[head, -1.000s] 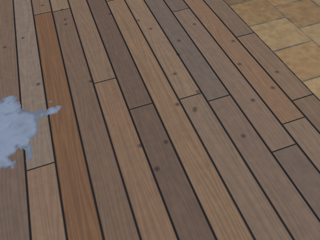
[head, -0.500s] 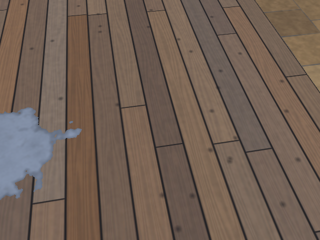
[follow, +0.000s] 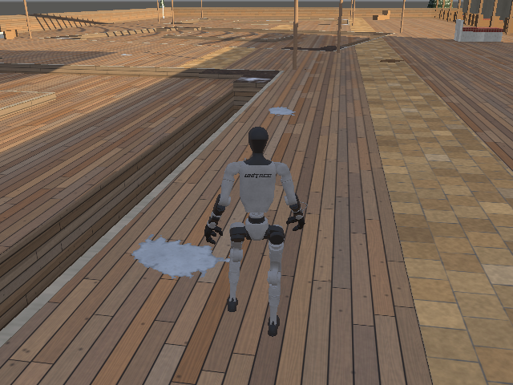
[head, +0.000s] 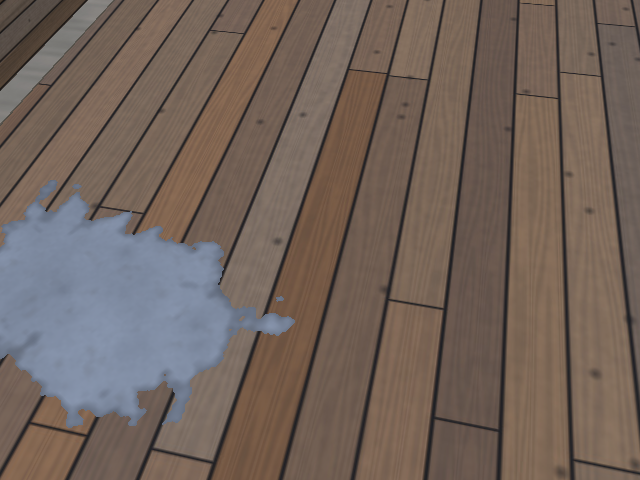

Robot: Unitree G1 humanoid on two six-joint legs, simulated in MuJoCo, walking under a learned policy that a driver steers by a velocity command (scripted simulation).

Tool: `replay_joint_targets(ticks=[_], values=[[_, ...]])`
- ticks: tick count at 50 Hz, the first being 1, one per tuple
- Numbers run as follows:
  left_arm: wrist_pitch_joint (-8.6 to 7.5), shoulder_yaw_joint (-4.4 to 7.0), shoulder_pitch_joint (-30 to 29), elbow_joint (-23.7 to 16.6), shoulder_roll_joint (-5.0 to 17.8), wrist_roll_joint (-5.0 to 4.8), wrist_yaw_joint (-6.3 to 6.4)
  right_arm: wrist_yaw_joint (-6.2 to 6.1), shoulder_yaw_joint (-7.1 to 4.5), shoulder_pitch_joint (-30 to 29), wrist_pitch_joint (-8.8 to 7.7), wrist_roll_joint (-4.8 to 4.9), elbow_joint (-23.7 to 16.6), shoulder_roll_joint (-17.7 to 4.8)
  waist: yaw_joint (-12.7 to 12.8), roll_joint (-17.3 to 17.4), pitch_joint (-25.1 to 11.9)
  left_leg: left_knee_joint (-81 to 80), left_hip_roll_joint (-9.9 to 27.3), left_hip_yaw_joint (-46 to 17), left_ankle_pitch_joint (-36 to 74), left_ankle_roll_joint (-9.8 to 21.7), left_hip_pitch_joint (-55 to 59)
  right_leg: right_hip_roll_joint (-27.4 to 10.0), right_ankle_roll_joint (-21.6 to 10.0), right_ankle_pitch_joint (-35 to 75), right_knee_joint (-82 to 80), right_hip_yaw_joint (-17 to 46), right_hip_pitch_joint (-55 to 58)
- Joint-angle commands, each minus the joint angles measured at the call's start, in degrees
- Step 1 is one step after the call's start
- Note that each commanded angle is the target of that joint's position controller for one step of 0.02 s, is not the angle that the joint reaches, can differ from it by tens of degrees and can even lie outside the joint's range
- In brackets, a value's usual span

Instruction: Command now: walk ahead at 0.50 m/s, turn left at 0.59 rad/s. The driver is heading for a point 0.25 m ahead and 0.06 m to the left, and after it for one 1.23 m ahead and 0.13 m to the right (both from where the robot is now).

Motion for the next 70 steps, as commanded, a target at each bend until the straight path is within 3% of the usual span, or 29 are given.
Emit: replay_joint_targets(ticks=[1, 7, 9, 11, 12, 13, 14, 15, 16, 18, 23, 33, 38, 39, 40, 41, 42, 43, 45, 49, 53, 57, 61, 62, 63, 64, 65, 67, 70], values=[[-0.66, 2.18, -4.25, -3.26, 9.44, -0.22, 0.37, 0.89, 0.23, -3.37, -1.05, 0.00, -4.40, -0.84, -0.65, -7.20, 1.07, -8.27, 1.33, 0.24, 8.45, 0.07, -2.40, -14.85, -8.30, 16.98, -7.97, 5.95, 2.34], [0.89, 2.95, -0.94, -0.35, 12.32, -1.70, 0.51, 2.89, 0.38, -11.43, -1.45, 0.26, -7.61, -0.75, 1.09, -7.04, 3.58, -20.59, -0.90, 5.68, 7.31, 3.61, 1.36, -16.83, -5.99, 24.83, -5.15, -0.41, 8.67], [1.54, 3.54, -1.34, -0.27, 14.15, -2.21, 0.87, 3.00, -0.68, -8.85, -1.11, -0.14, -7.73, -2.77, -1.58, -8.87, 0.80, -21.76, -4.45, 8.82, 1.42, 6.12, 7.83, -16.90, -4.81, 44.01, 2.13, -2.79, 10.76], [2.17, 3.43, -2.24, -0.61, 14.14, -2.57, 1.35, 2.21, -3.51, 5.77, -0.58, -0.07, -4.24, -7.39, -10.10, -7.75, -7.26, -26.42, -9.01, 10.14, 3.87, 10.00, 28.61, -14.52, -2.44, 51.65, 21.86, -5.62, 5.29], [1.81, 2.15, -0.84, -1.71, 10.91, -0.88, 1.41, 0.92, -5.18, 14.39, 0.10, 0.24, -2.37, -11.82, -13.14, -0.68, -12.47, -26.96, -1.76, -2.07, 4.64, 13.38, 46.41, -12.02, -0.02, 29.78, 39.71, -5.48, -9.72], [0.21, -0.47, 4.35, -5.36, 3.39, 0.78, 0.39, 0.88, -5.37, 11.05, -0.74, 0.35, -3.46, -17.59, -5.13, 13.28, -18.79, -33.67, 12.51, -36.30, -6.67, 24.59, 62.68, 0.01, 2.82, -21.18, 58.63, 1.92, -33.90], [-1.56, 0.41, -1.69, -4.88, 9.07, -1.53, -0.48, 1.13, -3.62, 12.98, -1.50, 0.00, -4.19, -10.97, -10.49, 5.39, -22.86, -40.56, 14.67, -41.50, -12.80, 23.72, 62.92, -1.73, 1.85, -19.59, 62.83, 11.92, -39.02], [-2.17, 0.88, -5.46, -5.68, 10.74, -3.52, -0.84, 1.29, -2.58, 11.15, -2.20, -0.62, -2.97, -8.07, -10.32, 3.20, -14.02, -41.27, 13.55, -32.19, -7.53, 20.78, 55.87, -4.22, 0.74, -13.96, 61.00, 10.84, -41.56], [-2.30, 0.49, -6.20, -5.38, 9.74, -2.95, -0.45, 1.25, -1.98, 7.44, -2.59, -0.54, -2.94, -6.63, -7.81, -1.44, -9.29, -41.11, 11.37, -24.81, -0.59, 18.70, 47.11, -7.02, 0.46, -9.10, 56.50, 10.29, -39.06], [-1.09, 0.83, -4.16, -3.72, 9.60, -1.61, -0.31, 1.12, -0.71, 2.17, -3.14, -1.63, -3.20, -3.46, -3.80, -0.18, -5.53, -43.11, 8.04, -15.25, 11.52, 16.76, 35.04, -10.12, 1.09, -4.50, 51.16, 10.54, -31.41], [1.76, 0.19, -5.18, -2.92, 6.09, -1.40, -0.03, 0.59, -1.02, 3.03, -5.16, -1.99, 0.66, -4.81, -3.04, -0.84, -1.14, -49.05, 6.70, -3.82, 19.10, 15.79, 29.36, -10.19, 3.50, 5.61, 42.46, 10.42, -32.72], [0.73, -0.88, -18.27, -7.93, 3.27, -1.75, -3.13, -0.73, -1.41, 7.78, -4.00, -1.27, 6.32, -6.07, -8.65, -1.50, 4.09, -48.36, 8.88, 7.46, 21.50, 10.85, 43.33, -5.26, 0.09, 18.32, 17.11, 7.51, -36.50], [1.36, 1.58, -8.28, -8.42, 8.09, -1.39, -3.89, -2.53, -2.19, 5.59, -1.47, -0.93, 5.98, -9.15, -1.24, 2.56, -5.01, -26.32, 8.75, 11.33, 58.79, 7.19, 46.94, 2.35, -5.36, 4.19, 16.31, 0.52, -19.98], [1.52, 3.22, 0.59, -6.76, 11.28, -1.51, -3.13, -2.96, -1.83, 4.82, -1.44, -0.81, 5.54, -8.72, 3.81, 0.58, -9.68, -13.18, 6.58, 12.77, 53.11, 5.03, 38.92, 2.33, -7.95, 8.64, 12.89, 3.41, -5.01], [1.87, 4.99, 7.27, -6.16, 17.81, -1.26, -2.04, -2.64, -0.07, 9.64, -2.64, -2.24, 3.13, -3.64, 2.99, -11.08, -17.73, 9.09, -0.22, 12.77, 21.41, 1.42, 16.63, -12.03, -16.60, 9.90, 13.70, 27.11, 18.54], [1.44, 4.29, 6.62, -6.81, 16.62, -2.02, -2.15, -1.36, 1.41, 10.36, -4.73, -2.58, 2.50, -1.08, 1.29, -15.46, -25.19, 22.64, -10.51, 1.81, -22.44, -0.34, 0.67, -20.64, -24.77, 3.74, 4.29, 54.39, 30.43], [1.48, 3.23, 6.23, -6.87, 12.70, -1.67, -1.95, -0.16, 0.28, 4.63, -6.46, -0.17, 1.45, -5.54, 4.11, -10.46, -21.16, 24.40, -6.15, -4.34, -19.67, 1.12, -5.77, -18.74, -21.18, -1.33, 1.87, 48.43, 28.89], [1.44, 2.71, 3.34, -7.22, 10.72, -1.63, -1.69, 0.22, 0.55, 0.72, -7.37, 0.82, -0.03, -5.76, 3.16, -7.08, -13.39, 20.26, -3.49, -3.19, -14.92, 2.10, -7.10, -16.58, -18.54, -0.58, 1.05, 40.38, 20.75], [1.56, 1.66, -3.37, -8.78, 7.90, -1.30, -1.41, -0.40, 0.00, -0.57, -7.26, -1.54, 0.01, -5.95, -1.68, -2.54, -4.65, 9.54, 0.24, -1.77, -9.85, 1.43, -1.36, -12.33, -15.95, 10.32, -1.38, 30.80, 4.17], [1.47, 1.97, -5.62, -9.58, 9.27, -0.93, -0.42, -0.87, 0.40, 1.75, -4.98, -2.33, 0.18, -3.67, -4.80, -5.49, -2.47, -0.01, 0.53, 0.55, -5.52, -2.34, 4.86, -8.91, -16.35, 20.52, -4.42, 23.99, -8.45], [2.16, 2.51, -3.11, -8.27, 10.75, -1.77, 0.64, -0.78, 1.58, -7.04, -5.09, -2.17, -1.60, -1.12, -1.31, -7.35, -1.59, -18.54, -2.58, 1.73, 11.00, -3.83, 9.87, -4.41, -12.27, 14.92, -3.09, 19.28, -12.54], [3.04, 2.60, 0.66, -6.85, 10.67, -2.25, 0.95, 0.10, 0.88, -11.60, -5.96, -0.86, -2.74, -3.09, 0.53, -8.62, -2.25, -27.67, -4.73, -0.26, 13.81, -3.11, 12.76, -6.47, -10.55, 7.52, 0.87, 25.24, -7.68], [3.40, 2.27, -0.83, -7.42, 8.86, -1.74, 0.98, 0.18, -1.06, -3.93, -6.97, -0.81, -0.94, -6.05, -4.63, -10.46, -4.06, -32.64, -4.48, -0.13, 7.80, 1.22, 23.37, -6.45, -7.35, 7.18, 10.09, 29.78, -5.12], [3.15, 1.17, -0.85, -8.12, 5.80, -1.32, 0.72, -0.25, -1.90, 2.56, -7.29, -1.80, -0.33, -8.23, -7.78, -7.68, -9.66, -32.00, 1.24, -4.79, 5.76, 4.28, 34.90, -3.43, -5.34, 5.55, 21.04, 26.60, -8.80], [2.70, -0.10, 4.98, -9.38, 1.63, -1.46, 0.71, -0.64, -3.01, 9.24, -6.99, -2.99, 0.37, -12.99, -7.19, 5.15, -18.00, -34.01, 14.30, -24.17, -1.32, 11.38, 54.65, 4.27, -1.35, -10.94, 40.23, 18.53, -24.21], [2.29, -0.18, 7.35, -10.32, 4.14, -2.62, 0.67, -0.03, -3.28, 12.26, -6.21, -1.84, 2.26, -12.71, -6.65, 16.93, -19.49, -40.03, 20.76, -44.34, -17.96, 16.23, 58.54, 3.16, 0.02, -21.96, 52.57, 15.92, -37.43], [2.54, 1.14, 3.83, -9.31, 9.31, -2.89, 0.75, -0.14, -2.00, 9.19, -5.99, -1.30, 1.12, -7.64, -8.06, 8.28, -11.78, -41.90, 18.31, -38.59, -24.87, 14.04, 52.50, -0.16, 0.58, -16.77, 57.51, 17.15, -40.81], [3.07, 1.62, -3.29, -10.69, 9.57, -1.67, 0.64, -0.45, -0.80, 4.30, -5.24, -1.79, 1.08, -4.46, -7.31, 1.82, -2.99, -42.97, 13.09, -22.07, -11.83, 10.90, 39.71, -3.56, 1.03, -8.76, 55.75, 14.21, -39.03], [3.87, 1.55, -3.10, -11.06, 6.47, -2.19, -0.05, -0.66, -0.28, 2.14, -5.59, -1.88, 2.35, -2.62, -4.98, 4.50, -0.41, -46.75, 9.33, -10.14, -0.45, 10.35, 32.24, -6.37, 1.34, -4.44, 50.95, 12.69, -34.14]])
